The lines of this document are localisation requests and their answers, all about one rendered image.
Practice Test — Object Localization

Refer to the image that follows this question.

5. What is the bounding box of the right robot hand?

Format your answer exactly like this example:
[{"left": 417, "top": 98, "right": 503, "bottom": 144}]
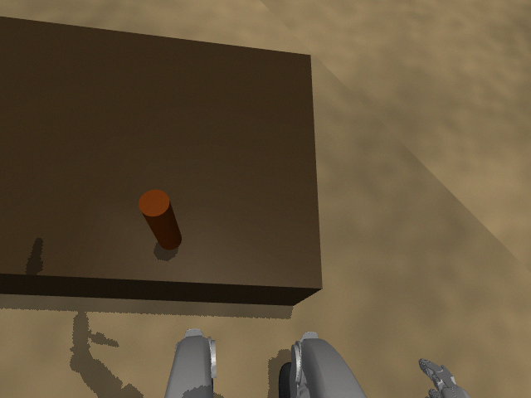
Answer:
[{"left": 419, "top": 358, "right": 470, "bottom": 398}]

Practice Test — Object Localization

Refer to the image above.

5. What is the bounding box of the can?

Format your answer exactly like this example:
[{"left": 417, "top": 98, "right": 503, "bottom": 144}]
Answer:
[{"left": 139, "top": 190, "right": 182, "bottom": 250}]

